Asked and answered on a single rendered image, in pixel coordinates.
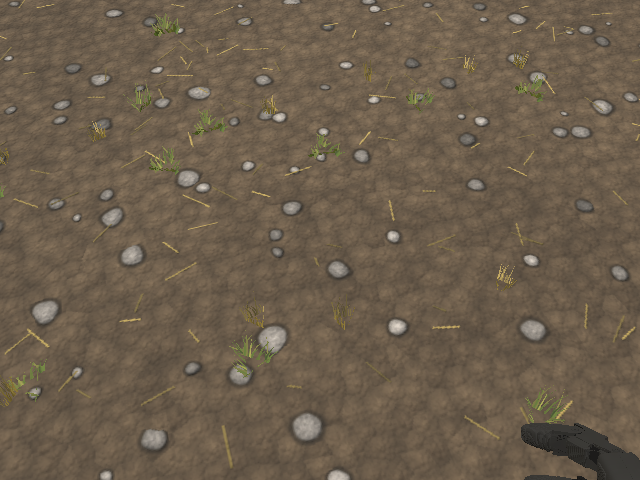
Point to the robot right hand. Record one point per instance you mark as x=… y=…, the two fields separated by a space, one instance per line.
x=585 y=447

